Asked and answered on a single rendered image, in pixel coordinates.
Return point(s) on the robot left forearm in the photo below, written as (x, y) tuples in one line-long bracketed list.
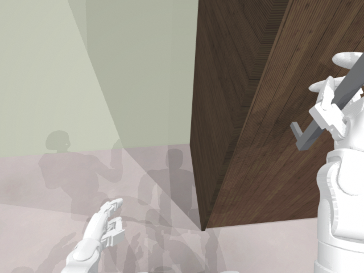
[(84, 258)]

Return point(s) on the robot right forearm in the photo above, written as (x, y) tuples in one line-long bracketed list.
[(340, 219)]

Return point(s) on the robot left hand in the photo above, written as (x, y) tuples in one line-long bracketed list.
[(108, 233)]

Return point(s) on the wardrobe door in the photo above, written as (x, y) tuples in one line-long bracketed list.
[(268, 178)]

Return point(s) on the robot right hand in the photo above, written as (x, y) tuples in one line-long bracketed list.
[(329, 116)]

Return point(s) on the handle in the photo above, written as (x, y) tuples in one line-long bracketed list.
[(346, 90)]

